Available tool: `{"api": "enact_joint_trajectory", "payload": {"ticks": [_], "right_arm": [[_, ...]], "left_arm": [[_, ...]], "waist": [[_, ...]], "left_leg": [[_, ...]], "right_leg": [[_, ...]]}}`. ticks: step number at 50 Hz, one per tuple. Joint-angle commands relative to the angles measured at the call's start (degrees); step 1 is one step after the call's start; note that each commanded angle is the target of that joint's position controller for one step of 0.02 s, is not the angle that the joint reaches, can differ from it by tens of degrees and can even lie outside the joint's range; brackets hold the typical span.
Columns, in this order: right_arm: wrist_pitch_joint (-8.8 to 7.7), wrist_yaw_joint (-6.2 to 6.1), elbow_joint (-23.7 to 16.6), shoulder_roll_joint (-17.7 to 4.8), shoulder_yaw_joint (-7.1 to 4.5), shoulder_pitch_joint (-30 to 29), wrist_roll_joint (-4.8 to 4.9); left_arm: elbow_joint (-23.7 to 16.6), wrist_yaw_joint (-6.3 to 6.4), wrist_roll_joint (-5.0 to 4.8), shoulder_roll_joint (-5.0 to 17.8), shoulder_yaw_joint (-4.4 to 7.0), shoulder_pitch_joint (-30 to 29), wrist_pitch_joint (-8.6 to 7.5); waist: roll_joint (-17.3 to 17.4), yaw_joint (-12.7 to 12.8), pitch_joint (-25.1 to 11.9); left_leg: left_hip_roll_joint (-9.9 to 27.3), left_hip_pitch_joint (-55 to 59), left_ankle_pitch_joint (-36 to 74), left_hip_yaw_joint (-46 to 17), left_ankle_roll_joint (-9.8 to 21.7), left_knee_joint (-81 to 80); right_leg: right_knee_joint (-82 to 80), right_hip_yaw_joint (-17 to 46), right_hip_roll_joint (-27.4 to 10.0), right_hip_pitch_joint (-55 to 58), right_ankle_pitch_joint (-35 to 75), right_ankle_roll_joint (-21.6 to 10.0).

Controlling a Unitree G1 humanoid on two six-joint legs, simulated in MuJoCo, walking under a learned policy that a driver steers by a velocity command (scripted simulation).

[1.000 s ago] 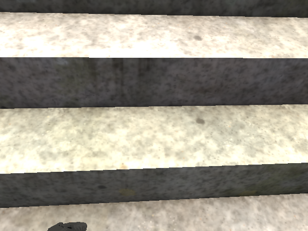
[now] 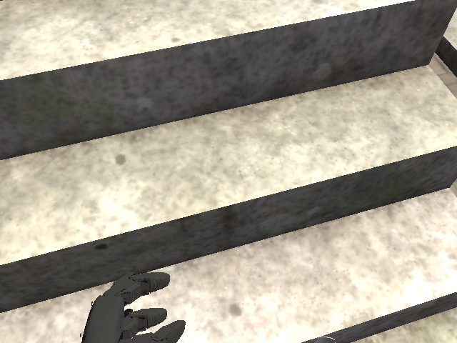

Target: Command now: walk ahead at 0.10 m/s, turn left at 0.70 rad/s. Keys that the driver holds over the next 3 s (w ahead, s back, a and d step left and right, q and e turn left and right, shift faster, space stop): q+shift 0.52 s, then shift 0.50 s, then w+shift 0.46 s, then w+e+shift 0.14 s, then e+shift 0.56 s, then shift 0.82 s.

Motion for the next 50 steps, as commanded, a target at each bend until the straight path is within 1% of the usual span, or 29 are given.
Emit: {"api": "enact_joint_trajectory", "payload": {"ticks": [1, 4, 5, 8, 10, 11, 13, 15, 16, 17, 18, 19, 20, 22, 26, 29, 30, 34, 36, 37, 38, 39, 40, 41, 42, 44, 45, 46, 50], "right_arm": [[3.64, -2.24, -13.03, 2.58, 0.94, -6.16, -3.65], [7.59, -2.95, -12.15, 5.07, 2.36, -0.14, -2.57], [8.21, -3.40, -12.66, 4.57, 2.45, -1.86, -1.86], [9.86, -4.77, -14.69, 0.32, 1.36, -3.84, -1.71], [9.89, -4.53, -16.14, -3.38, 0.16, -5.01, -1.27], [9.42, -3.68, -17.62, -3.49, 0.12, -5.91, -0.43], [9.22, -3.97, -18.27, -3.72, -0.76, -3.39, -0.68], [7.68, -2.94, -17.44, -4.77, -1.37, -1.97, -1.16], [6.24, -2.21, -15.62, -5.39, -1.60, -0.95, -1.26], [5.46, -1.59, -15.69, -6.36, -1.19, -0.16, -2.03], [4.93, -1.07, -17.76, -7.99, -1.17, -1.06, -0.16], [4.94, -2.59, -20.17, -13.35, -2.49, -5.86, 0.42], [5.58, -3.56, -21.42, -14.74, -2.85, -8.67, -0.66], [6.38, -4.58, -19.41, -12.65, -2.00, -13.26, -1.25], [5.74, -4.46, -15.73, -10.15, -1.35, -10.58, -0.42], [5.46, -5.16, -16.11, -9.39, -1.11, -10.79, -0.93], [5.46, -5.02, -15.72, -8.41, -0.74, -10.91, -0.55], [5.15, -5.01, -16.49, -7.57, -0.10, -15.44, -2.43], [5.82, -4.71, -16.08, -7.14, -0.23, -14.18, -2.79], [6.20, -4.17, -16.13, -6.78, -0.34, -14.56, -1.78], [6.41, -3.28, -15.45, -5.31, -0.28, -13.12, -1.03], [6.27, -2.35, -14.91, -4.17, -0.40, -9.95, -0.91], [5.70, -1.28, -15.36, -2.21, -0.02, -5.84, -0.76], [5.24, -0.70, -14.05, -5.23, -0.40, -6.87, -1.09], [5.22, -0.14, -13.44, -6.23, -0.82, -10.66, -1.00], [6.15, 0.31, -13.34, -4.69, -0.14, -15.78, -1.15], [7.10, 0.11, -15.18, -3.26, 0.38, -17.49, -1.26], [7.84, 0.03, -14.44, -3.48, 0.54, -17.54, -1.23], [8.09, 0.73, -15.01, -2.12, 2.22, -21.10, -0.11]], "left_arm": [[3.90, 1.34, -0.85, 3.74, 3.11, 2.12, -0.15], [7.95, 0.71, 0.42, 3.61, 2.80, 0.06, -1.08], [8.58, 0.45, 0.49, 4.14, 3.04, 0.99, -1.79], [6.57, 0.83, 1.56, 10.74, 4.39, 1.07, -3.59], [4.83, 0.83, 2.15, 13.93, 5.03, -1.59, -4.32], [4.71, 0.89, 1.75, 15.72, 5.52, -1.80, -4.11], [3.87, 0.12, 1.70, 16.22, 5.83, -2.34, -3.76], [4.40, -0.67, 0.96, 13.92, 5.47, 3.34, -1.19], [5.12, -1.32, 0.64, 13.10, 5.32, 7.91, 0.49], [3.44, -2.00, 0.71, 13.99, 5.30, 8.89, 2.05], [-1.44, -2.49, 1.05, 11.75, 5.10, 9.46, 2.59], [-5.77, -3.10, 1.12, 7.33, 4.06, 8.37, 1.71], [-6.85, -2.91, 1.40, 6.74, 3.69, 4.23, 0.07], [-9.88, -2.71, 0.52, 7.33, 2.79, -3.81, -1.19], [-10.59, -1.86, 1.71, 6.83, 1.86, 0.19, 0.11], [-8.66, -0.64, 0.72, 7.48, 1.58, 2.94, 0.14], [-8.76, -0.75, 0.58, 6.92, 1.15, 3.42, 0.79], [-9.02, 0.47, -0.52, 6.14, 0.71, 4.74, 1.64], [-7.69, 1.07, -2.98, 5.63, 0.83, 9.06, 1.65], [-6.47, 1.27, -3.21, 5.74, 0.93, 12.33, 0.76], [-4.66, 1.59, -2.83, 6.29, 1.10, 11.07, 0.06], [-4.21, 2.12, -1.59, 6.98, 1.22, 9.07, -0.06], [-5.22, 2.21, -1.07, 8.47, 1.31, 9.94, 0.39], [-6.80, 2.07, -0.33, 9.33, 2.11, 11.72, -0.06], [-7.43, 1.61, 0.41, 9.09, 2.38, 10.53, -0.75], [-6.37, 2.01, 0.24, 7.36, 1.85, 7.86, -1.13], [-4.32, 2.71, 0.26, 10.29, 2.90, 10.62, -0.57], [-4.17, 2.86, 0.11, 10.13, 2.98, 12.06, -0.08], [-1.50, 3.41, 0.63, 10.44, 3.71, 19.11, 0.08]], "waist": [[-5.59, -1.51, -7.68], [-3.65, -7.72, -2.37], [-4.47, -6.81, -1.54], [-8.22, -7.01, -5.11], [-6.13, -7.65, -8.79], [-8.06, -7.72, -9.41], [-11.46, -7.51, -10.86], [-7.11, -4.60, -9.74], [-0.42, -2.86, -8.52], [7.44, -2.08, -4.55], [11.07, 1.96, -6.04], [17.55, 2.48, -13.62], [11.65, 1.33, -12.14], [2.98, 1.95, -2.36], [-2.05, 2.65, -8.72], [-3.02, 2.19, -14.13], [-2.14, 2.43, -13.68], [4.04, 3.01, -16.31], [7.62, 3.08, -16.56], [4.49, 4.98, -15.42], [1.27, 2.95, -13.68], [-3.30, -0.28, -12.90], [-16.84, -2.09, -14.91], [-16.45, 2.73, -20.35], [-10.14, 3.51, -20.24], [-4.02, 1.90, -12.30], [-6.47, 2.29, -8.43], [-7.15, 3.44, -7.43], [-9.94, 7.07, -7.40]], "left_leg": [[3.17, -16.55, -4.58, -0.34, 1.97, 24.49], [2.96, -17.17, 3.39, 2.75, 1.17, 18.08], [3.06, -18.81, 5.88, 3.29, 0.43, 17.30], [4.50, -12.71, 6.33, 6.28, -0.42, 9.95], [6.63, -2.65, 0.15, 10.03, 0.92, -5.36], [7.68, 4.27, -4.46, 11.18, 2.43, -16.65], [8.87, 9.24, -7.83, 12.57, 4.39, -22.18], [5.88, 9.29, -9.83, 12.57, 5.96, -41.80], [0.64, 10.22, -9.46, 13.06, 6.00, -52.96], [1.96, 11.19, -2.17, 2.37, 8.14, -55.07], [7.64, 17.07, 25.80, -20.18, 11.95, -54.22], [16.55, 22.00, 19.65, -46.30, 18.73, -69.78], [18.36, 18.70, 0.45, -46.91, 20.75, -77.01], [11.08, 7.37, -13.31, -32.51, 19.31, -69.61], [7.31, 15.41, 5.66, -24.78, 15.74, -62.28], [9.28, 21.77, 16.27, -20.60, 14.64, -60.27], [8.38, 19.88, 18.92, -18.93, 13.50, -60.00], [9.17, 14.53, 34.34, -16.25, 10.81, -60.28], [8.22, 16.85, 41.21, -15.47, 9.12, -60.97], [5.01, 22.27, 41.61, -12.26, 6.32, -55.74], [2.41, 27.13, 35.57, -9.62, 4.57, -50.58], [1.15, 17.12, 8.31, -9.31, 2.63, -43.23], [-3.19, -1.02, -18.73, -5.74, -0.11, -34.82], [-3.84, -3.76, -22.77, -5.25, -2.72, -22.00], [-3.41, -4.29, -19.88, -6.39, -4.04, -11.55], [-3.73, -7.32, -15.42, -6.17, -5.31, -7.67], [-5.22, -10.70, -13.05, -4.59, -5.72, -8.99], [-5.63, -11.32, -12.27, -3.78, -5.93, -10.34], [-3.10, -16.16, -18.98, 2.74, -6.84, -31.54]], "right_leg": [[-35.01, 29.57, -15.69, 13.24, -17.88, -6.92], [-35.16, 12.69, -13.60, 8.00, -8.32, -3.72], [-36.63, 10.35, -14.30, 9.51, -3.33, -4.52], [-42.89, 4.62, -17.58, 15.18, 8.22, -6.72], [-46.02, -1.76, -17.07, 18.57, 14.06, -3.85], [-46.39, -5.15, -15.42, 19.39, 13.74, -2.52], [-43.94, -5.44, -16.86, 24.44, 14.77, -2.02], [-31.51, -6.45, -14.24, 34.04, 9.97, -0.96], [-22.51, -6.94, -11.88, 35.89, 2.58, 0.61], [-9.60, -4.46, -11.39, 24.79, -8.27, 2.38], [7.42, 0.89, -4.87, 8.95, -15.64, 6.45], [22.37, 9.13, 2.18, -0.09, -12.92, 9.51], [31.05, 13.00, 1.73, -1.60, -5.42, 10.02], [32.21, 13.48, 1.70, -2.89, 7.49, 7.97], [29.12, 13.30, 4.98, -2.02, 8.71, 4.70], [24.68, 11.68, 4.80, -0.14, 9.40, 4.18], [17.95, 10.82, 4.38, 2.82, 9.00, 4.11], [-4.62, 10.29, 3.51, 18.43, 3.67, 1.51], [-24.58, 8.67, 4.64, 26.89, 2.50, 1.08], [-39.24, 9.18, 5.05, 28.93, 9.90, 1.40], [-49.63, 9.51, 4.66, 28.76, 13.56, 1.89], [-49.59, 13.67, -0.70, 37.57, 29.09, 1.34], [-39.11, 24.89, -13.01, 51.56, 79.80, -4.19], [-38.03, 31.62, -19.18, 50.50, 91.52, -12.33], [-38.95, 29.91, -18.23, 46.70, 84.16, -15.48], [-40.72, 21.94, -10.65, 41.71, 62.02, -10.78], [-41.20, 20.35, -6.48, 41.61, 45.36, -9.41], [-42.80, 19.68, -5.33, 42.44, 38.59, -8.13], [-45.76, 21.36, -5.97, 54.75, 31.10, -5.87]]}}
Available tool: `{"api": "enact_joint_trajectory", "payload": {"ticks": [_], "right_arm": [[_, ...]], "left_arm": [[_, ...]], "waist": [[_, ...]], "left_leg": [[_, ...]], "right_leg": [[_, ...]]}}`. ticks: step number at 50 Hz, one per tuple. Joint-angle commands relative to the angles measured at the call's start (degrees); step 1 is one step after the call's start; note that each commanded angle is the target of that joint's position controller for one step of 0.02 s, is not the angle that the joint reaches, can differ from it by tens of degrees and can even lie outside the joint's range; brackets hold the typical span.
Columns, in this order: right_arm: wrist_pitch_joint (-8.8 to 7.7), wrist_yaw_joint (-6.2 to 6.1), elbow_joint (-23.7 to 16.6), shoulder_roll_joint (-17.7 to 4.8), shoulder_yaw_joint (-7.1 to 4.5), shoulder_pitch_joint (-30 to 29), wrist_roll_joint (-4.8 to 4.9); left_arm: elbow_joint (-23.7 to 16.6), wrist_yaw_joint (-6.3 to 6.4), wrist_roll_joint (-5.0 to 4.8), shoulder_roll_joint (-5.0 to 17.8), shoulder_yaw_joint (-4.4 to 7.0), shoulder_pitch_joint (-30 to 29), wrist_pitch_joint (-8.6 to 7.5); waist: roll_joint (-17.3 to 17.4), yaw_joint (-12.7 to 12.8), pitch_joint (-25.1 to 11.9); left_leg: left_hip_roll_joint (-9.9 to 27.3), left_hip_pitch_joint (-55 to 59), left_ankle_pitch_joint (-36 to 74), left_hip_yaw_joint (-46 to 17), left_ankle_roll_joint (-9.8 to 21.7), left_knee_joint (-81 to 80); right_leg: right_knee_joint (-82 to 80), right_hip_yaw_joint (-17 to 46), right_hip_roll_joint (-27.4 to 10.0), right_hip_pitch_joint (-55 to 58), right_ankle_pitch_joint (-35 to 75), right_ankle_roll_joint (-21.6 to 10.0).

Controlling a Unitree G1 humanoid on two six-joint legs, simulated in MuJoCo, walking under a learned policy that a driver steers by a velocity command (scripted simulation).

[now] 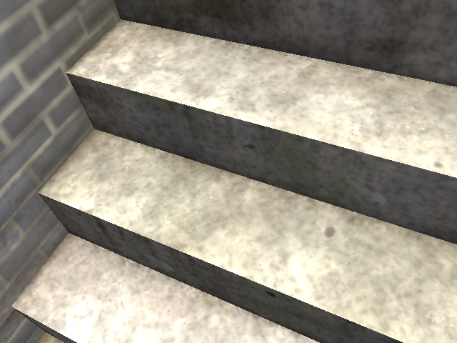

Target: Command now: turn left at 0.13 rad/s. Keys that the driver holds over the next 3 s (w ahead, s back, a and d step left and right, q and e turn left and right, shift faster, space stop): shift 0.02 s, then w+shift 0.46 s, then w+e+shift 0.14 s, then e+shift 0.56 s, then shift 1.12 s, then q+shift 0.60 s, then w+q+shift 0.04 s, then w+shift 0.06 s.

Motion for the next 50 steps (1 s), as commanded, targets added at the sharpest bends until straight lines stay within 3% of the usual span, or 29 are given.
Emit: {"api": "enact_joint_trajectory", "payload": {"ticks": [1, 3, 4, 7, 10, 12, 17, 19, 20, 21, 22, 24, 27, 29, 30, 32, 33, 34, 35, 36, 37, 38, 39, 40, 41, 42, 44, 47, 50], "right_arm": [[-0.61, 0.02, -4.25, -1.71, 0.31, -4.61, 0.48], [-0.83, -0.23, 0.37, -1.30, 0.58, 2.13, 0.21], [-1.14, -0.32, -0.02, -1.75, 0.30, 1.95, -0.17], [-2.75, 0.52, -3.12, -4.69, -0.91, -3.29, -1.24], [-4.66, 1.62, -3.99, -2.23, 0.07, -2.57, -1.06], [-5.32, 1.86, -2.62, -1.33, 0.50, 1.54, 0.18], [-5.34, -0.28, 0.03, -2.02, -0.18, 9.62, -0.17], [-7.07, -0.95, 3.62, -5.37, -1.48, 21.06, -1.10], [-7.08, -1.25, 4.40, -6.90, -1.55, 26.64, -0.91], [-6.61, -1.93, 2.06, -11.28, -2.55, 22.75, -1.86], [-6.97, -2.46, 1.60, -9.51, -2.12, 16.39, -2.01], [-8.40, -2.53, 6.39, -5.75, -0.56, 20.14, -3.64], [-11.41, -0.99, 14.56, -0.88, 1.49, 23.22, -2.40], [-12.48, 0.17, 15.10, -0.52, 2.11, 17.56, -1.78], [-13.22, 0.63, 16.69, 0.67, 2.83, 16.95, -0.85], [-13.39, -1.18, 17.89, -3.80, 2.23, 20.35, 0.59], [-12.57, -2.31, 18.31, -5.87, 2.11, 19.89, 2.25], [-11.79, -4.31, 15.83, -6.62, 2.13, 15.83, 4.87], [-13.46, -4.79, 13.91, -15.06, 0.27, 15.98, 5.94], [-13.27, -4.49, 12.82, -17.69, -1.30, 15.13, 6.42], [-12.25, -3.06, 9.90, -17.35, -2.18, 14.82, 5.99], [-11.91, -2.11, 5.46, -12.88, -1.60, 17.47, 4.51], [-12.50, 0.10, 2.80, -11.60, -1.96, 11.49, 1.14], [-12.41, 1.92, -1.64, -4.44, 0.07, 5.63, -2.63], [-11.77, 1.92, -6.06, -1.12, 1.15, 4.31, -3.34], [-10.79, 1.05, -8.43, 1.92, 2.42, 2.95, -3.61], [-9.47, -0.83, -10.31, 5.27, 4.30, 3.27, -4.44], [-7.65, -2.49, -11.45, 3.42, 4.77, 1.37, -4.26], [-6.34, -3.34, -13.35, 5.12, 5.73, -5.10, -3.71]], "left_arm": [[-1.73, 0.79, 0.28, 8.24, 3.16, 3.61, -0.33], [-0.57, -0.18, 0.01, 6.73, 3.27, 4.01, -0.46], [0.46, -0.80, 0.30, 9.19, 4.30, 5.89, -0.34], [1.82, -1.97, 0.37, 12.94, 6.14, 6.04, -1.56], [3.19, -1.56, -0.23, 12.26, 6.48, 3.43, -2.77], [4.71, -2.03, -1.00, 11.53, 6.24, 1.62, -3.57], [8.52, -3.76, -1.68, 11.30, 5.60, 3.23, -2.96], [6.92, -4.87, -1.13, 10.06, 4.91, -2.88, -3.65], [5.00, -5.48, -1.45, 6.51, 3.57, -7.77, -4.41], [2.89, -5.78, -2.14, 7.38, 3.67, -4.85, -5.04], [0.21, -4.91, -0.83, 6.31, 3.86, -10.82, -4.92], [-6.09, -3.11, -0.10, -1.76, 0.34, -21.38, -6.77], [-6.68, -3.11, -0.11, -5.10, -1.80, -19.99, -6.14], [-7.88, -3.70, -1.37, -4.36, -2.38, -23.70, -4.22], [-9.56, -3.56, -2.33, -4.39, -3.11, -28.53, -2.98], [-9.84, -3.74, -2.31, -2.54, -3.12, -26.90, -0.60], [-7.70, -3.50, -1.27, -2.83, -3.18, -22.20, -0.60], [-1.38, -3.71, -2.46, 0.43, -2.33, -12.95, -0.45], [-0.78, -3.02, -3.31, 1.23, -2.12, -6.88, -0.37], [0.46, -2.88, -3.28, 2.46, -1.39, -1.54, -0.17], [0.52, -2.52, -2.26, 5.73, -0.17, -1.12, -0.16], [3.20, -2.30, -2.20, 8.49, 1.19, -4.11, -0.01], [1.81, -2.75, -2.54, 9.27, 2.92, -4.74, 0.93], [1.43, -2.87, -0.42, 12.68, 5.10, -8.55, 1.13], [1.65, -2.65, 0.35, 13.51, 5.49, -8.58, 1.14], [4.52, -2.14, 0.81, 11.87, 5.38, -6.44, 0.04], [9.01, -2.61, 0.31, 7.83, 4.48, -6.10, -1.92], [11.56, -4.10, -1.60, 7.17, 4.01, -2.83, -3.82], [13.30, -3.17, 0.00, 8.14, 3.76, 4.64, -4.63]], "waist": [[-14.52, 1.39, -5.51], [-14.12, 1.90, -8.85], [-15.85, 2.65, -6.74], [-13.24, 2.34, -1.61], [-6.10, -0.53, -0.96], [-6.33, -2.84, -2.47], [-4.96, -3.58, -0.52], [2.87, -9.93, -3.96], [7.61, -12.59, -6.15], [15.11, -11.30, -10.78], [9.32, -8.02, -4.17], [-3.53, -7.68, -2.36], [-9.92, -2.02, -1.99], [-11.02, 0.51, 4.90], [-10.61, 0.05, 9.48], [-3.04, -0.92, 4.57], [-2.51, 2.11, 0.28], [-1.33, 5.51, -8.91], [4.82, 7.26, -13.28], [7.42, 9.66, -18.65], [6.32, 8.38, -21.11], [-0.86, 2.00, -24.78], [-7.85, 3.27, -25.13], [-11.98, 2.09, -21.88], [-4.43, 0.04, -20.64], [-0.35, -1.53, -11.10], [1.52, -5.74, 1.23], [1.63, -6.64, 4.69], [-4.47, -2.23, -1.82]], "left_leg": [[1.92, -12.81, -2.41, 8.05, 0.01, -11.82], [0.94, -1.39, -1.47, 14.83, 2.55, -14.88], [0.19, -0.35, -3.22, 17.11, 3.96, -15.75], [4.66, -9.43, 3.98, 12.50, 8.40, -7.53], [6.39, -11.89, 7.72, 9.86, 10.16, -8.46], [6.10, -1.01, 6.43, 11.20, 12.25, -18.40], [2.57, 17.30, 9.32, 19.17, 15.97, -40.28], [7.75, 33.91, 7.33, 7.52, 16.64, -42.61], [15.33, 39.11, -1.34, -6.12, 17.58, -46.90], [24.20, 42.65, -19.95, -30.19, 25.08, -58.91], [28.24, 36.62, -20.18, -33.05, 28.38, -59.94], [26.58, 38.43, -1.51, -17.68, 24.45, -52.47], [23.33, 30.72, 3.41, -2.83, 15.21, -52.53], [18.86, 13.02, 8.57, 6.84, 9.55, -58.80], [15.64, 2.30, 14.98, 13.26, 6.78, -65.21], [17.23, 4.74, 40.47, 15.01, 10.12, -73.76], [14.90, 11.66, 67.05, 22.85, 10.09, -69.64], [13.74, 12.73, 107.46, 25.76, 11.97, -61.36], [18.28, 19.82, 135.85, 23.61, 13.56, -51.70], [22.10, 28.37, 150.47, 21.05, 14.41, -38.54], [22.28, 32.71, 148.30, 19.86, 14.85, -24.60], [16.06, 15.58, 122.71, 16.91, 10.48, -7.79], [8.94, 6.52, 37.98, 13.15, 10.73, 9.42], [0.22, -13.57, 19.58, 5.06, 8.46, 42.14], [0.39, -19.04, 22.36, 1.38, 8.28, 53.93], [1.06, -24.38, 23.20, 2.05, 8.41, 56.50], [2.38, -31.87, 21.37, 2.14, 9.18, 60.74], [6.05, -34.02, 16.73, 4.94, 7.77, 49.47], [5.45, -39.26, 16.20, 9.84, 8.25, 55.45]], "right_leg": [[-8.10, 15.53, -11.68, 22.33, 28.20, -5.05], [-12.11, 12.46, -9.09, 13.53, 5.33, -5.05], [-15.75, 14.69, -9.28, 9.70, -8.70, -6.86], [-22.62, 28.78, -18.92, 7.88, -27.93, -11.76], [-23.35, 25.91, -18.79, 8.18, -21.35, -10.20], [-24.20, 18.46, -16.14, 3.19, -13.69, -8.79], [-15.45, 14.20, -13.84, -2.02, -9.66, -10.58], [10.63, 6.49, -7.31, -16.15, 3.25, -8.20], [29.43, 2.37, -2.14, -27.51, 2.01, -5.44], [49.85, 4.63, 4.51, -39.12, -2.68, -1.74], [79.58, 9.13, 4.14, -52.82, -1.38, 0.04], [116.53, 14.28, 3.50, -73.67, -3.01, -0.80], [122.31, 15.56, 3.66, -73.17, -3.89, -5.01], [107.05, 10.52, 3.22, -64.76, 0.91, -4.65], [90.40, 5.10, 3.16, -56.24, 2.87, -3.99], [78.99, -5.23, 1.42, -42.86, 1.06, -3.59], [70.37, -7.96, 0.62, -34.14, -4.11, -4.99], [63.16, -12.19, 6.34, -18.29, -3.40, -4.76], [56.98, -13.40, 5.80, -13.70, -9.92, -4.52], [50.91, -12.73, 7.19, -12.23, -14.35, -4.83], [37.94, -8.64, 10.86, -9.89, -19.89, -5.74], [27.94, 1.09, 10.08, 6.69, -14.80, -9.85], [9.95, 19.56, 4.91, 9.86, -5.68, -10.96], [4.34, 40.13, -0.28, 9.88, 10.16, -16.14], [-3.84, 46.30, -6.00, 5.16, 3.94, -15.09], [-4.46, 45.61, -6.67, -3.21, -3.72, -13.37], [-4.11, 36.12, -1.37, -12.79, -2.21, -8.82], [-3.24, 24.37, 1.59, -15.28, 12.35, -4.43], [-1.19, 27.15, 1.13, -5.73, 28.29, -5.52]]}}
Over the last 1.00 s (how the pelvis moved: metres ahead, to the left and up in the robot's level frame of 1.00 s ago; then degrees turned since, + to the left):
0.13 -0.03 0.11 38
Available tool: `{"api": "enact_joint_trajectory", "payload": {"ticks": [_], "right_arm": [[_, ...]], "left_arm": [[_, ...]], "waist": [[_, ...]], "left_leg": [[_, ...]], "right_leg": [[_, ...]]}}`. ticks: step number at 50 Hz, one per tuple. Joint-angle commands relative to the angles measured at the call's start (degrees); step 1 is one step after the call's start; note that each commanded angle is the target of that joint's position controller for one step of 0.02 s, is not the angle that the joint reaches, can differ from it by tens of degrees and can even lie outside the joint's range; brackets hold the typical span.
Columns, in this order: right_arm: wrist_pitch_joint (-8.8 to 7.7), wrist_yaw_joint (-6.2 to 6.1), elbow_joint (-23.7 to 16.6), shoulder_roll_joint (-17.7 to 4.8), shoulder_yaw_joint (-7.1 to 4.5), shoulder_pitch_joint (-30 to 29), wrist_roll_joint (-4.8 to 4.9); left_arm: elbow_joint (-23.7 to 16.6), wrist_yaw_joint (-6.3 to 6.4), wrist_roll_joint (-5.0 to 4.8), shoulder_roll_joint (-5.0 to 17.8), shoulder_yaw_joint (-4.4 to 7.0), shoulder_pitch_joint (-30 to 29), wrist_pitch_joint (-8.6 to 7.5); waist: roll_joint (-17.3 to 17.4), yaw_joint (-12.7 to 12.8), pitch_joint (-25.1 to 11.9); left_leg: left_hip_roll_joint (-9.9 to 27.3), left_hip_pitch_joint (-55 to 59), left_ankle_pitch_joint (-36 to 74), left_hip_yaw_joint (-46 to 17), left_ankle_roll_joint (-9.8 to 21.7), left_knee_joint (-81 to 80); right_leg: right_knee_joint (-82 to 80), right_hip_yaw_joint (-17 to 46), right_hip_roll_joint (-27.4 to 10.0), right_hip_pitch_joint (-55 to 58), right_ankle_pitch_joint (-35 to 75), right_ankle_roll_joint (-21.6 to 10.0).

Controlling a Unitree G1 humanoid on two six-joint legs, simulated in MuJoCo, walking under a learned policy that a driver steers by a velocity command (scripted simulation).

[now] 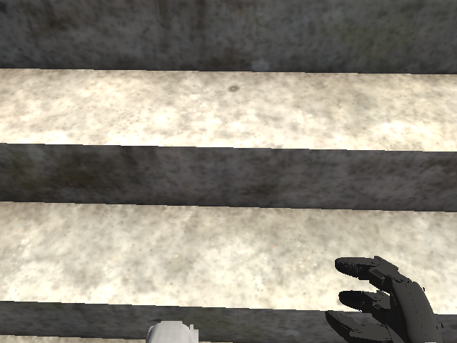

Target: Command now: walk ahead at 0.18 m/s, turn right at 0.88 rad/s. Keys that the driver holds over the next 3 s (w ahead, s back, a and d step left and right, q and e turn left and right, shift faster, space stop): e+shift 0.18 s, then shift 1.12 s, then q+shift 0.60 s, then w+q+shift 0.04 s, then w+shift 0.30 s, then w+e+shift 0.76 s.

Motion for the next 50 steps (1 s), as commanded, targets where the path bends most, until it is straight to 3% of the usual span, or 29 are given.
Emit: {"api": "enact_joint_trajectory", "payload": {"ticks": [1, 4, 7, 9, 10, 11, 12, 13, 14, 15, 17, 19, 22, 27, 33, 35, 37, 38, 40, 41, 42, 43, 44, 45, 46, 47, 48, 49, 50], "right_arm": [[1.05, -1.20, -2.90, 1.33, 1.13, -1.22, 0.34], [1.92, -0.99, -8.30, 2.17, 2.52, -11.24, -0.49], [3.62, -0.47, -13.56, 2.03, 3.15, -20.63, 1.14], [4.31, -0.39, -11.82, 1.23, 2.76, -15.49, 2.46], [3.74, -0.56, -6.41, 0.86, 1.62, -4.01, 4.75], [3.11, -0.30, -3.32, -1.45, -0.01, 0.82, 5.85], [2.17, -0.70, -1.76, -8.12, -3.54, 11.85, 6.21], [2.76, -2.07, -0.06, -13.73, -5.46, 16.61, 3.35], [4.94, -3.40, -0.84, -15.23, -6.26, 11.15, 2.73], [5.40, -3.32, -0.85, -10.57, -5.51, 6.25, 3.84], [5.01, -2.87, 3.52, -1.99, -3.77, -1.99, 5.16], [3.87, -2.85, 8.02, -0.13, -2.92, -2.24, 4.79], [1.17, -1.18, 13.24, -2.76, -3.67, 3.46, 4.22], [-0.63, -2.10, 13.74, -6.45, -5.04, 3.24, 3.84], [1.95, -3.49, 11.57, -10.28, -7.28, 4.64, 1.92], [3.83, -3.80, 11.77, -9.88, -7.14, 9.38, 0.42], [5.56, -4.37, 12.70, -9.84, -7.07, 13.19, 0.95], [6.40, -4.14, 12.63, -9.54, -6.96, 13.17, 1.48], [7.19, -2.31, 12.09, -10.38, -7.56, 12.45, 2.62], [6.71, -1.98, 13.52, -9.10, -7.29, 13.12, 3.81], [6.27, -1.39, 11.88, -9.27, -8.37, 14.93, 2.11], [6.06, -1.93, 12.34, -8.69, -7.07, 14.15, 3.23], [5.38, -1.98, 14.23, -8.38, -7.14, 19.60, 5.39], [5.39, -2.01, 14.31, -10.68, -7.99, 20.39, 5.36], [5.86, -2.90, 13.34, -10.40, -7.86, 20.06, 4.57], [7.41, -6.02, 11.68, -10.63, -8.56, 19.93, 4.64], [7.75, -7.30, 10.67, -5.75, -7.97, 21.26, 5.47], [6.74, -6.48, 9.76, -4.66, -7.10, 19.90, 6.36], [5.53, -5.98, 9.35, -7.23, -6.55, 16.56, 6.00]], "left_arm": [[-2.68, 0.38, 0.83, 3.75, 0.60, 1.97, -2.16], [-3.09, 0.98, 0.12, 5.19, 1.70, 3.53, -0.86], [-3.77, 2.96, -0.62, 11.60, 4.25, 8.51, 0.14], [-3.23, 3.96, 0.24, 10.74, 4.87, 8.96, 1.87], [-6.37, 3.25, -0.24, 9.94, 4.66, 2.73, 1.67], [-6.84, 2.56, -1.46, 9.39, 4.82, 2.70, 1.16], [-9.90, 0.44, -3.30, 12.06, 5.83, -4.58, -1.93], [-13.67, -2.04, -5.16, 9.83, 5.14, -9.82, -2.55], [-15.51, -3.04, -1.63, 7.72, 4.67, -10.46, -2.67], [-16.55, -2.86, 2.91, 4.30, 3.48, -8.76, -2.48], [-16.62, -1.27, 4.65, -1.19, 1.17, -4.19, 0.88], [-14.66, -1.00, 3.51, -2.74, -0.46, 0.23, 3.03], [-14.23, -0.29, 1.45, -4.70, -1.34, -0.11, 3.69], [-13.90, -0.38, 0.58, -1.59, -0.69, -2.31, 4.00], [-17.19, -1.63, 0.54, -2.45, -0.77, -5.61, 4.16], [-17.16, -3.02, 0.37, -5.53, -1.65, -5.42, 3.25], [-17.11, -3.98, -0.19, -7.70, -2.95, -7.07, 1.61], [-15.36, -4.10, -0.36, -7.91, -3.21, -4.37, 0.76], [-9.47, -3.09, -0.95, -3.40, -1.82, 3.27, -1.97], [-7.11, -2.02, -1.79, -3.32, -1.28, 3.55, -1.87], [-6.55, -1.05, -1.76, 1.92, 0.36, 4.18, -2.36], [-7.40, -1.31, -3.50, -0.46, -0.29, -2.54, -2.92], [-12.08, -1.03, -2.56, -0.26, -0.49, -14.04, -2.38], [-15.96, -1.11, 0.05, 5.31, 0.62, -17.46, -2.99], [-14.28, -1.83, -1.91, 7.00, 0.85, -11.24, -3.36], [-11.56, -1.82, -3.89, 9.46, 1.05, -3.37, -3.63], [-7.97, -1.98, -5.05, 11.61, 1.64, 1.24, -3.73], [-7.61, -2.46, -4.58, 10.85, 1.66, -1.50, -4.15], [-9.57, -2.28, -4.61, 8.90, 1.21, -1.42, -3.99]], "waist": [[-2.81, 1.35, -2.11], [-2.83, 3.27, -0.55], [-4.18, 8.13, -4.40], [-7.14, 5.78, -7.53], [-7.60, -0.40, -13.35], [-7.39, -1.73, -22.64], [-8.19, -8.43, -26.03], [8.84, -11.35, -30.79], [23.73, -9.21, -30.88], [18.00, -4.74, -28.70], [2.05, 5.09, -7.43], [-4.91, 8.07, 1.89], [-0.71, 6.48, 2.90], [2.45, 6.00, -0.92], [8.94, 3.78, -3.47], [4.43, 1.19, -4.41], [1.10, -0.90, -2.45], [0.21, -0.39, -3.33], [-11.44, -0.12, -5.66], [-6.97, -0.08, -5.24], [-14.05, -2.24, -7.52], [-10.84, -3.87, -4.99], [2.61, -9.33, -3.32], [3.81, -11.15, -4.01], [5.43, -10.26, -7.13], [5.17, -7.95, -9.41], [-10.45, -8.57, -6.37], [-28.84, -8.39, 1.73], [-28.12, -5.77, 2.15]], "left_leg": [[-1.21, -10.11, -3.95, 4.81, 0.04, 12.58], [-1.13, -11.35, -4.46, 3.33, 0.10, -0.35], [-2.13, -7.32, -19.05, 5.34, -1.14, -16.97], [-1.35, 4.55, -29.08, 5.21, 1.54, -27.54], [-4.59, 25.97, -33.37, 9.70, 3.17, -37.94], [-8.14, 41.85, -29.01, 11.47, 3.94, -43.73], [-4.77, 55.74, -17.73, 4.83, 5.82, -52.89], [8.19, 68.16, -4.55, -21.00, 13.08, -66.53], [19.63, 58.62, 9.83, -46.44, 22.30, -85.89], [16.81, 52.94, -7.55, -49.26, 21.36, -85.70], [11.76, 34.90, -36.61, -30.21, 14.01, -78.75], [7.05, 23.66, -29.81, -14.24, 10.08, -74.70], [5.91, 26.57, -19.51, -6.87, 10.51, -75.13], [10.04, 33.72, -17.72, -9.48, 10.96, -75.96], [14.08, 39.82, -28.31, -14.92, 9.19, -75.93], [9.54, 43.43, -25.34, -9.27, 6.76, -70.68], [6.29, 49.13, -14.71, -6.17, 3.98, -66.15], [5.43, 52.14, -4.78, -3.50, 2.74, -63.55], [-0.16, 48.09, 7.91, 9.64, -0.53, -50.05], [-0.82, 47.64, 7.14, 10.49, 0.24, -50.54], [-5.06, 37.48, -8.20, 14.43, -2.13, -41.80], [-6.58, 50.31, -14.79, 15.64, 0.93, -46.12], [-8.20, 61.56, -4.91, 11.03, 4.52, -58.62], [-11.85, 67.29, 9.74, 11.69, 3.81, -58.30], [-12.38, 73.30, 16.17, 10.74, 4.19, -54.50], [-13.38, 69.56, 10.20, 10.99, 2.26, -44.14], [-14.81, 53.21, -14.54, 16.64, 0.44, -38.41], [-16.06, 34.19, -35.43, 24.04, -0.82, -46.59], [-17.30, 31.08, -38.60, 25.18, -1.13, -58.63]], "right_leg": [[-12.61, 20.31, -12.32, 7.20, 27.85, -3.55], [-17.87, 24.59, -10.99, 8.91, 15.28, -3.22], [-31.03, 30.75, -18.58, 20.75, 33.14, -6.61], [-28.04, 23.54, -19.19, 24.42, 49.50, -4.79], [-20.42, 11.01, -16.36, 19.41, 82.97, -1.76], [-18.15, 10.48, -16.02, 17.42, 97.02, -1.02], [-5.14, 13.11, -16.13, 12.52, 100.74, 0.31], [12.86, 10.49, -6.90, -4.00, 64.95, 4.29], [46.16, 3.26, -0.70, -7.23, -0.25, 9.71], [60.77, 9.13, -3.22, -12.95, -0.85, 9.29], [64.55, 8.83, -6.72, -20.29, 9.74, 7.63], [63.12, 7.13, -6.02, -18.74, 15.00, 8.44], [68.37, 6.77, -4.19, -23.58, 18.51, 8.05], [60.17, 7.26, -6.34, -26.48, 22.42, 8.53], [34.19, 1.59, -17.39, -20.71, 15.54, 8.37], [26.43, -0.54, -16.77, -18.53, 6.57, 6.58], [9.27, -4.69, -15.67, -17.17, 2.44, 6.17], [-2.73, -7.86, -15.01, -12.52, 6.68, 6.56], [-14.94, -13.17, -13.73, 6.59, 34.92, 8.01], [-23.11, -14.06, -13.08, 9.49, 41.79, 8.49], [-18.76, -7.26, -17.61, 23.18, 63.50, 7.62], [-32.43, -9.63, -16.52, 11.14, 82.11, 8.07], [-42.62, -12.47, -16.18, 6.55, 74.20, 8.47], [-43.69, -13.47, -16.91, 5.47, 84.99, 10.63], [-45.95, -10.42, -19.52, 5.06, 97.05, 12.27], [-50.91, -3.41, -27.34, 13.73, 119.49, 14.11], [-44.67, -5.38, -27.70, 26.71, 144.56, 16.45], [-23.07, -11.62, -21.10, 36.13, 158.49, 13.95], [-10.69, -11.28, -18.08, 37.10, 165.93, 13.29]]}}
Over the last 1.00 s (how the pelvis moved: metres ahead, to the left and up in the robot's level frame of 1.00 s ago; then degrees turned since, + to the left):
0.27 0.02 0.18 -22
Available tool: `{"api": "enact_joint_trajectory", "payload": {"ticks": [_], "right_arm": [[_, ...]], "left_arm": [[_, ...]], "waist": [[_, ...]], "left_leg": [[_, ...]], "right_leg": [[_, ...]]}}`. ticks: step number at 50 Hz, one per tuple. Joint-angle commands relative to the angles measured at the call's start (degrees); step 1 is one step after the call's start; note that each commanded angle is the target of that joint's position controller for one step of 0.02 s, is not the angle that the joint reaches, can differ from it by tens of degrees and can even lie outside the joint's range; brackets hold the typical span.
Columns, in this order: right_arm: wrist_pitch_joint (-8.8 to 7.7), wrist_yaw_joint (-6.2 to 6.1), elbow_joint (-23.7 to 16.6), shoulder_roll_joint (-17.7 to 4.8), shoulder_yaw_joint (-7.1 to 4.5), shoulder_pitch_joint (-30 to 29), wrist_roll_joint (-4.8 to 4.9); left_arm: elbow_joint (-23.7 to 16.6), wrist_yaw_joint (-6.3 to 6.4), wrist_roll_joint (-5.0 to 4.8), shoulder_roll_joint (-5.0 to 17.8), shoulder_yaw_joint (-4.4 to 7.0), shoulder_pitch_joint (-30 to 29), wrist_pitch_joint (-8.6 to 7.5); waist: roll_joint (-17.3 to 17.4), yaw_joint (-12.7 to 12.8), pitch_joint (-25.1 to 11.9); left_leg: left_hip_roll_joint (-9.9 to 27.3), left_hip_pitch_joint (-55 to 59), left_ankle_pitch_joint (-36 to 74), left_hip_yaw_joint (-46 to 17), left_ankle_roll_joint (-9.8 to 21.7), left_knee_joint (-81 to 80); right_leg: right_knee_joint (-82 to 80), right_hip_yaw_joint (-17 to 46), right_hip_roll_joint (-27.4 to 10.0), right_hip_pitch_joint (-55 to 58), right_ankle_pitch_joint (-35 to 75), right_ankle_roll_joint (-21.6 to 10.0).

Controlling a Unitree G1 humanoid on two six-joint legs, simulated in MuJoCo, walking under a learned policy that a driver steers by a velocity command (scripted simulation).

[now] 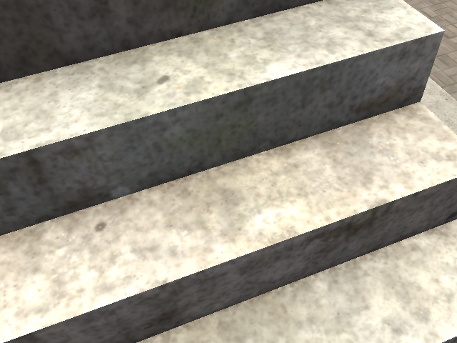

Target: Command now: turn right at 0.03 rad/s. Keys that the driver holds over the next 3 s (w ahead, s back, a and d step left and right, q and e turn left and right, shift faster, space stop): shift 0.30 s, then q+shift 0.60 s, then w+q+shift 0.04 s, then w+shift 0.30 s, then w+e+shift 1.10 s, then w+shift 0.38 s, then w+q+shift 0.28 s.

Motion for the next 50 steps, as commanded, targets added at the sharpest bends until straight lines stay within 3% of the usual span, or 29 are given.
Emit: {"api": "enact_joint_trajectory", "payload": {"ticks": [1, 2, 3, 4, 5, 6, 8, 10, 11, 12, 13, 14, 15, 17, 18, 20, 21, 23, 24, 25, 26, 30, 36, 40, 41, 43, 45, 48, 50], "right_arm": [[-1.90, -0.02, -0.92, -3.24, 0.76, 9.62, -1.00], [-1.47, -0.46, 4.33, -8.70, -0.99, 22.15, -1.35], [-1.76, -1.37, 4.91, -12.95, -2.82, 17.47, -0.55], [-1.91, -1.46, 0.93, -12.13, -3.36, 12.83, -1.02], [-3.30, -0.75, -2.54, -11.15, -3.20, 7.44, -3.80], [-4.85, -0.15, -6.66, -9.81, -2.10, -5.16, -6.28], [-6.95, 1.19, -10.48, -8.31, 0.11, -17.00, -7.28], [-6.96, 1.84, -9.23, -11.51, 0.73, -20.31, -5.61], [-3.90, 0.11, -5.73, -11.76, 1.02, -14.93, -2.87], [-1.57, -0.29, -0.03, -9.13, -0.13, -3.85, -5.30], [-0.12, 3.80, 1.14, -1.21, 1.51, 16.01, -4.01], [1.12, 4.45, 2.05, -0.49, 1.99, 18.23, -3.60], [1.88, 4.47, -0.27, 0.00, 2.56, 10.64, -2.50], [1.71, 5.43, -5.86, -1.09, 3.56, 4.47, -1.96], [1.87, 5.41, -6.28, -2.89, 3.78, -0.55, -1.61], [1.46, 6.03, -9.89, -5.07, 2.93, -6.67, -2.50], [1.24, 5.93, -11.27, -3.47, 3.19, -5.82, -1.17], [0.11, 5.09, -7.30, -3.88, 2.49, 5.58, -2.14], [-0.28, 4.17, -3.53, -3.43, 1.87, 15.02, -1.81], [-0.80, 4.41, -3.46, -5.41, 1.52, 8.17, -1.16], [-0.64, 3.85, -6.60, -7.61, 0.93, 0.17, -0.89], [-0.67, 2.44, -9.44, -6.39, 1.23, -3.93, -2.07], [-0.39, 1.91, -10.23, -7.18, 0.16, -3.14, -2.84], [-1.66, 3.68, -11.36, -6.73, 0.00, -8.88, -3.13], [-2.28, 4.63, -10.82, -5.69, 0.02, -9.07, -2.10], [-2.70, 5.82, -10.85, -2.64, 0.26, -5.29, -0.69], [-2.31, 5.61, -9.34, -7.47, -0.86, -4.14, -4.25], [-0.93, 6.58, -10.46, -5.93, 0.28, -5.37, -3.88], [-1.59, 7.88, -10.31, -3.97, 1.26, -8.63, -3.95]], "left_arm": [[-8.32, 0.50, -0.84, 9.34, 2.03, -2.52, -1.33], [-12.43, 1.57, -2.77, 9.18, 2.17, -9.29, -0.83], [-15.09, 2.73, -4.09, 10.07, 2.93, -10.81, 0.51], [-20.33, 2.97, 1.37, 6.82, 1.75, -22.98, 1.33], [-22.75, 2.81, 3.76, 2.89, 0.97, -23.62, 1.74], [-21.89, 2.82, 4.57, 0.89, 0.08, -14.69, 2.00], [-20.59, 3.41, 5.29, 2.41, 0.25, -4.90, 3.04], [-19.15, 3.34, 4.32, 3.10, 0.25, -1.11, 4.95], [-17.02, 1.75, 0.67, 2.01, -0.35, 4.40, 4.90], [-7.03, -0.05, -0.83, 2.15, 0.42, 15.46, 5.26], [-4.62, 0.61, -1.17, 13.15, 1.72, 9.63, 5.98], [-9.10, 0.86, -1.16, 13.73, 1.65, 3.07, 6.94], [-11.39, 1.43, 2.60, 12.98, 0.49, -5.99, 7.16], [-14.53, 2.88, 3.67, 8.74, -1.50, -18.82, 5.50], [-14.77, 3.56, 4.57, 4.98, -2.14, -16.71, 4.83], [-16.00, 4.92, 6.43, 5.52, -1.71, -14.11, 2.11], [-15.37, 5.24, 6.42, 6.41, -1.56, -11.61, 2.72], [-14.26, 6.49, 6.41, 7.86, 0.60, -7.56, 5.61], [-14.56, 5.72, 6.63, 7.39, 0.97, -9.05, 6.10], [-15.89, 3.12, 4.18, 2.05, -0.52, -10.98, 6.01], [-18.77, 2.34, 4.54, 1.13, -0.99, -11.98, 6.29], [-19.88, 1.17, 5.68, 1.51, -1.54, -11.44, 5.52], [-19.60, 1.53, 3.93, 1.55, -1.98, -11.99, 6.43], [-17.72, 4.52, 1.81, 2.34, -0.80, -1.73, 6.55], [-16.48, 5.28, 2.19, 2.53, -0.52, -0.17, 6.02], [-18.68, 6.29, 4.45, 8.93, 0.75, -5.25, 5.13], [-20.42, 6.28, 4.92, 2.11, -0.47, -7.06, 4.91], [-15.79, 5.39, 7.02, 5.67, 0.80, -4.38, 3.70], [-11.79, 4.59, 6.39, 6.59, 1.62, 2.17, 2.07]], "waist": [[-15.91, -2.52, 2.00], [-3.32, -8.32, 0.31], [37.25, -8.90, 0.08], [33.73, -11.32, -0.65], [21.33, -8.61, 4.78], [13.60, 1.46, 8.80], [-0.71, 11.40, -2.49], [-6.17, 15.86, -1.90], [-8.87, 19.46, -2.54], [-17.22, 19.13, -5.20], [-41.25, 1.39, -13.82], [-29.10, 1.43, -13.03], [-19.12, -0.69, -7.63], [-21.84, -4.63, -2.98], [-13.58, -1.42, -0.26], [-10.53, 2.99, 0.61], [-8.72, 1.82, -0.62], [-3.83, -0.07, -5.63], [1.27, -3.88, -8.56], [20.56, -0.75, -1.68], [25.16, 3.92, -0.05], [13.97, 5.42, 2.18], [14.10, 4.09, -4.61], [16.82, 9.82, -3.93], [11.71, 10.50, -3.48], [-10.48, 7.36, -3.66], [-5.35, 5.77, -4.67], [0.85, 4.35, 1.20], [3.94, 8.04, 1.70]], "left_leg": [[-11.45, 6.34, 0.63, 18.85, 3.08, -16.05], [-9.56, 19.29, 11.62, 14.59, 11.46, -18.66], [9.76, 22.09, 43.29, -16.41, 23.50, -18.62], [17.28, 17.55, 50.64, -37.24, 25.90, -27.88], [19.99, 1.01, 42.28, -45.16, 20.55, -21.77], [25.61, -19.04, 37.57, -51.06, 14.24, -14.28], [29.69, -16.62, 29.96, -44.95, 11.26, -15.12], [25.98, -16.96, 16.09, -25.78, 7.01, -16.38], [15.39, -19.37, 16.22, -8.99, 2.96, -14.62], [2.05, -21.34, -4.75, 3.87, 1.73, 13.00], [-1.74, -10.28, -4.37, -1.94, -4.90, 33.59], [0.80, -4.31, 2.10, -8.64, -5.19, 37.28], [0.76, -9.04, 7.75, -9.94, -7.74, 44.53], [3.01, -11.58, 7.74, -7.87, -6.86, 35.53], [5.63, -6.83, 10.31, -7.96, -4.32, 16.37], [2.86, -2.84, 12.41, -15.83, 0.41, 10.80], [1.73, -4.01, -4.00, -6.46, 0.15, -6.14], [3.79, 12.96, 4.41, -0.63, 2.13, -31.56], [6.79, 29.24, 24.21, -5.96, 5.52, -40.77], [6.72, 33.45, 36.67, -18.24, 8.75, -33.22], [11.69, 24.12, 49.78, -33.29, 13.04, -35.65], [8.28, 16.28, 34.10, -25.24, 13.04, -34.71], [9.35, 15.97, 33.69, -29.23, 11.18, -38.84], [8.43, 4.84, 36.42, -34.39, 7.64, -37.79], [6.12, 0.87, 32.93, -31.22, 5.79, -33.04], [-6.82, -17.91, 4.11, -8.74, -0.71, -1.92], [1.74, -14.03, 9.65, -5.91, -3.45, 18.23], [3.47, -21.73, 19.51, -5.85, -3.18, 24.83], [2.29, -27.95, 25.00, -4.60, -2.41, 26.54]], "right_leg": [[38.14, -5.11, 9.53, -10.75, 108.06, 3.84], [53.60, -4.17, 16.06, -26.78, 96.36, 10.98], [94.43, 11.68, 17.35, -48.66, -0.43, 6.01], [111.51, 27.41, 18.23, -60.76, -70.27, 0.66], [114.88, 42.44, 14.54, -62.56, -86.91, -6.02], [111.31, 50.49, 7.31, -56.47, -92.03, -12.20], [104.53, 37.14, 7.86, -53.15, -82.61, -10.95], [75.44, 15.80, 5.71, -47.12, -65.54, -8.11], [33.72, 3.24, 7.06, -26.06, -57.05, -7.51], [29.12, 1.00, 10.94, -11.61, -45.00, -7.17], [31.03, 33.85, 4.10, -18.64, -15.63, -11.00], [18.16, 46.35, -2.16, -27.62, -29.95, -11.97], [20.45, 43.69, -4.45, -29.95, -38.33, -14.55], [32.39, 30.30, -1.90, -29.69, -19.78, -16.18], [30.93, 28.91, -0.95, -36.74, -35.05, -14.27], [35.95, 31.20, -5.73, -38.70, -20.48, -14.61], [30.02, 26.55, -4.96, -29.71, -13.76, -13.70], [37.09, 17.78, -0.03, -26.99, -8.61, -11.00], [48.34, 12.89, 1.73, -35.71, -12.64, -9.02], [66.66, 0.86, 10.40, -59.52, -54.80, -4.62], [74.81, 3.43, 11.42, -61.57, -56.86, -2.14], [73.34, 3.20, 11.19, -60.80, -51.89, -2.40], [54.88, 1.13, 14.75, -48.23, -58.55, -4.55], [30.15, 3.47, 13.26, -25.06, -51.94, -7.35], [23.15, 2.89, 12.69, -18.32, -47.81, -7.63], [13.26, 26.80, -10.37, -11.46, -37.58, -13.47], [10.96, 27.65, -10.89, -24.31, -57.80, -19.60], [11.05, 19.22, -4.25, -28.02, -77.27, -18.01], [11.72, 18.11, -3.76, -21.49, -78.27, -17.25]]}}
Over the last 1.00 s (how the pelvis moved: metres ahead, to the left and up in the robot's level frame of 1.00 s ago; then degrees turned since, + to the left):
0.18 -0.05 0.12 -16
